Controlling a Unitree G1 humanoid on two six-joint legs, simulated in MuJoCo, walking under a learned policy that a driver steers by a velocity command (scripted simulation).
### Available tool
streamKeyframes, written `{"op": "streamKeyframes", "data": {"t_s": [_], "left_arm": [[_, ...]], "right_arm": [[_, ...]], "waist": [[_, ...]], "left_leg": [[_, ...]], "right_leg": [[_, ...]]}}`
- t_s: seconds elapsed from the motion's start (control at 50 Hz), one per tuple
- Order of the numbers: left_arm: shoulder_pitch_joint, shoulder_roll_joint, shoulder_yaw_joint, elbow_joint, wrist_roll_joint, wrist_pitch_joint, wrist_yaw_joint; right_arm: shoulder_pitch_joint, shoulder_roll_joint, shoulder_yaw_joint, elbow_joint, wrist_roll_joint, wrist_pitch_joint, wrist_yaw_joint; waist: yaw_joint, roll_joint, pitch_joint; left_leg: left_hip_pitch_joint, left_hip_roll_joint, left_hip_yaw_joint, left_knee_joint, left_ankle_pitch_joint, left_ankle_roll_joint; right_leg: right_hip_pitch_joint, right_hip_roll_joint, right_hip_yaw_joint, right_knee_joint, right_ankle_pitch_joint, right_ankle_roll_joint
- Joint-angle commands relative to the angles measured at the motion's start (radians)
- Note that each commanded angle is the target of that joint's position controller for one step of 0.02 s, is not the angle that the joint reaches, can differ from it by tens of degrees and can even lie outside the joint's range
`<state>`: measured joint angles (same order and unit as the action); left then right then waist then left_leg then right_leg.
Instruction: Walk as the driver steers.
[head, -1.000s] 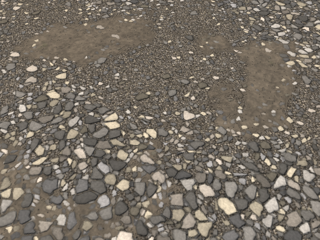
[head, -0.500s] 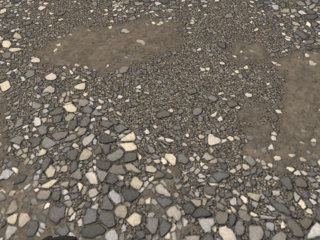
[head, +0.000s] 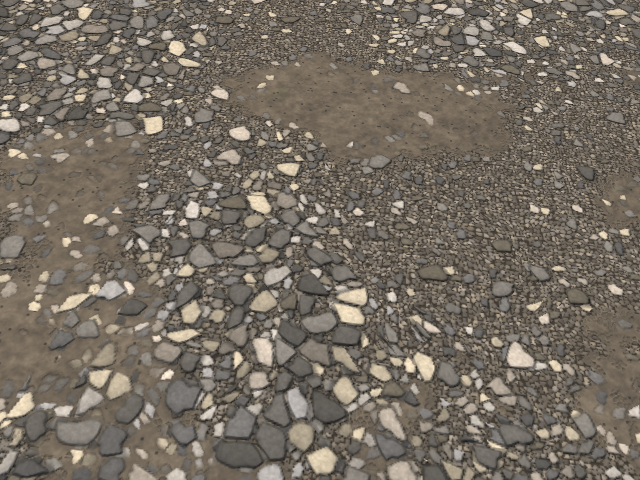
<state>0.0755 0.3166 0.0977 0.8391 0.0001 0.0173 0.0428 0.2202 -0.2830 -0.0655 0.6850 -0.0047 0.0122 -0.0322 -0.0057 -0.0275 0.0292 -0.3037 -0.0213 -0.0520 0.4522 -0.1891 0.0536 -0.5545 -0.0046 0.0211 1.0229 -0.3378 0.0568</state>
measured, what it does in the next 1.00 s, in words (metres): steps on the spot: right foot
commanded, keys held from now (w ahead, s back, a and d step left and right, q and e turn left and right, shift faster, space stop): no key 0.92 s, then w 0.08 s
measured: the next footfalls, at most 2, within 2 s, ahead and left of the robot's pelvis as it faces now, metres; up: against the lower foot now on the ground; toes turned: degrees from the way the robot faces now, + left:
right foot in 0.20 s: +0.06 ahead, -0.15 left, +0.00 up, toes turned +3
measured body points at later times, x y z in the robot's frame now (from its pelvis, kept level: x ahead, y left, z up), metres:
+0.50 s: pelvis +0.02 -0.03 -0.01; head +0.03 -0.04 +0.44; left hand +0.13 +0.23 -0.13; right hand +0.15 -0.30 -0.12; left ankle +0.02 +0.09 -0.74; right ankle +0.02 -0.15 -0.74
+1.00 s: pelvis +0.02 -0.04 -0.01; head +0.03 -0.04 +0.44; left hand +0.08 +0.23 -0.15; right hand +0.12 -0.30 -0.15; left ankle +0.02 +0.09 -0.74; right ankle +0.02 -0.15 -0.74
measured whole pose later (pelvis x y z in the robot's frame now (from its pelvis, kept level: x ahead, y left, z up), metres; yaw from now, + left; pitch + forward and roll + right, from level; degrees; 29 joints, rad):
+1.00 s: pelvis +0.02 -0.04 -0.01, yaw +3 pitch -2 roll +0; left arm 0.17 0.25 0.02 1.06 0.00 -0.01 0.02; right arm 0.21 -0.24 -0.05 0.94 0.00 0.01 -0.04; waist 0.01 0.01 0.03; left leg -0.22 -0.03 -0.09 0.54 -0.31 0.00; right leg -0.18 0.01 0.00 0.51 -0.31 -0.02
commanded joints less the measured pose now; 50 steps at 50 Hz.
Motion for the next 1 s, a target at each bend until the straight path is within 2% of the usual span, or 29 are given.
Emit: {"op": "streamKeyframes", "data": {"t_s": [0.02,0.08,0.12,0.16,0.18,0.2,0.22,0.24,0.26,0.3,0.34,0.44,0.52,0.92,0.94,0.96,0.98,1.0], "left_arm": [[-0.030,0.037,-0.003,-0.055,-0.003,-0.013,-0.008],[-0.020,0.054,-0.006,-0.048,-0.009,-0.014,-0.019],[-0.007,0.061,-0.007,-0.043,-0.011,-0.018,-0.024],[0.033,0.047,-0.012,-0.026,-0.007,-0.026,-0.032],[0.055,0.049,-0.015,-0.017,0.003,-0.032,-0.037],[0.079,0.089,-0.011,-0.014,0.019,-0.036,-0.036],[0.076,0.169,0.004,-0.016,0.024,-0.034,-0.031],[0.024,0.117,-0.010,-0.008,0.017,-0.032,-0.034],[-0.020,0.063,-0.024,-0.022,0.016,-0.036,-0.038],[-0.010,0.073,-0.027,-0.016,0.016,-0.049,-0.040],[0.015,0.078,-0.030,0.003,0.012,-0.061,-0.037],[0.037,0.063,-0.040,0.029,0.007,-0.051,-0.026],[0.034,0.056,-0.046,0.049,0.007,-0.045,-0.027],[0.057,0.046,-0.062,0.176,0.004,-0.040,-0.023],[0.077,0.042,-0.063,0.189,0.004,-0.038,-0.022],[0.087,0.058,-0.058,0.194,-0.004,-0.035,-0.019],[0.096,0.081,-0.050,0.192,-0.011,-0.032,-0.016],[0.119,0.098,-0.045,0.192,-0.015,-0.034,-0.013]], "right_arm": [[-0.017,-0.146,-0.035,-0.063,-0.002,-0.009,-0.010],[-0.033,-0.154,-0.034,-0.057,-0.009,-0.002,0.001],[-0.041,-0.146,-0.028,-0.048,-0.006,0.001,0.009],[-0.068,-0.125,-0.017,-0.038,0.005,0.004,0.012],[-0.056,-0.114,-0.012,-0.028,0.010,0.003,0.012],[-0.031,-0.091,-0.004,-0.022,-0.002,-0.004,0.011],[0.021,-0.073,-0.001,-0.023,-0.021,-0.014,0.018],[0.006,-0.058,0.003,-0.026,-0.023,-0.017,0.018],[-0.036,-0.086,-0.002,-0.019,-0.025,-0.016,0.016],[-0.084,-0.100,-0.010,-0.019,-0.016,0.000,0.011],[-0.075,-0.092,-0.010,-0.015,-0.015,0.007,0.011],[-0.055,-0.075,-0.011,0.019,-0.011,-0.005,0.012],[-0.040,-0.072,-0.012,0.046,-0.010,-0.009,0.009],[-0.017,-0.067,-0.005,0.198,-0.002,-0.014,-0.008],[-0.002,-0.058,-0.002,0.214,-0.002,-0.013,-0.009],[0.000,-0.057,-0.003,0.223,0.003,-0.012,-0.010],[-0.005,-0.059,-0.005,0.223,0.008,-0.014,-0.011],[-0.024,-0.060,-0.004,0.215,0.012,-0.023,-0.010]], "waist": [[-0.008,0.168,-0.143],[-0.022,0.182,-0.117],[-0.024,0.179,-0.101],[0.011,0.158,-0.094],[0.024,0.137,-0.094],[0.012,0.080,-0.118],[-0.050,-0.084,-0.132],[-0.061,-0.169,-0.120],[-0.044,-0.137,-0.095],[-0.013,-0.103,-0.075],[-0.007,-0.065,-0.065],[0.012,0.011,-0.052],[0.016,0.039,-0.047],[0.015,0.027,-0.017],[0.016,0.020,-0.037],[0.019,0.000,-0.020],[0.025,-0.031,0.013],[0.038,-0.061,0.056]], "left_leg": [[0.196,0.228,-0.209,-0.106,0.281,0.161],[0.132,0.230,-0.228,-0.105,0.238,0.179],[0.120,0.231,-0.250,-0.091,0.245,0.181],[0.102,0.205,-0.244,-0.051,0.254,0.151],[0.076,0.179,-0.234,-0.038,0.222,0.113],[0.034,0.133,-0.205,0.003,0.130,0.060],[-0.026,0.028,-0.111,0.095,-0.035,0.010],[0.016,0.005,-0.054,0.058,-0.121,-0.031],[0.069,0.022,-0.052,0.042,-0.072,-0.044],[0.092,0.023,-0.064,0.042,0.035,-0.033],[0.109,0.034,-0.080,0.023,0.083,-0.022],[0.094,0.037,-0.088,0.007,0.118,-0.022],[0.099,0.040,-0.091,-0.002,0.128,-0.028],[0.135,0.037,-0.067,-0.024,0.129,-0.040],[0.140,0.021,-0.050,-0.021,0.033,-0.038],[0.109,-0.008,-0.021,0.007,-0.135,-0.033],[0.044,-0.030,0.003,0.045,-0.300,-0.026],[-0.038,-0.034,0.018,0.094,-0.366,-0.021]], "right_leg": [[0.010,-0.027,0.028,-0.144,0.019,0.015],[0.123,-0.024,0.008,-0.259,-0.015,0.013],[0.174,-0.020,0.000,-0.337,-0.021,0.005],[0.272,-0.010,-0.020,-0.529,0.098,-0.017],[0.354,-0.020,-0.009,-0.649,0.243,-0.035],[0.445,-0.099,0.070,-0.663,0.374,-0.064],[0.490,-0.215,0.168,-0.628,0.553,-0.128],[0.378,-0.249,0.211,-0.650,0.416,-0.208],[0.329,-0.204,0.187,-0.668,0.278,-0.190],[0.311,-0.135,0.121,-0.658,0.193,-0.123],[0.306,-0.109,0.092,-0.644,0.168,-0.099],[0.335,-0.079,0.059,-0.609,0.167,-0.093],[0.343,-0.067,0.048,-0.602,0.167,-0.092],[0.340,-0.037,0.031,-0.634,0.155,-0.087],[0.346,-0.030,0.027,-0.646,0.051,-0.092],[0.334,-0.026,0.036,-0.657,-0.111,-0.109],[0.317,-0.047,0.079,-0.680,-0.284,-0.139],[0.312,-0.103,0.165,-0.730,-0.420,-0.179]]}}
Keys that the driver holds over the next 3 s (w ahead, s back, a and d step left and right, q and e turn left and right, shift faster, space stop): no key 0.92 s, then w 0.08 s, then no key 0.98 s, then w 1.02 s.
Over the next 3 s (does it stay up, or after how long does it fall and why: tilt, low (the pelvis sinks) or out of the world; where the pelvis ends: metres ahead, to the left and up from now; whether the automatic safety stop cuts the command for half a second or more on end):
stays up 0.43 0.00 0.00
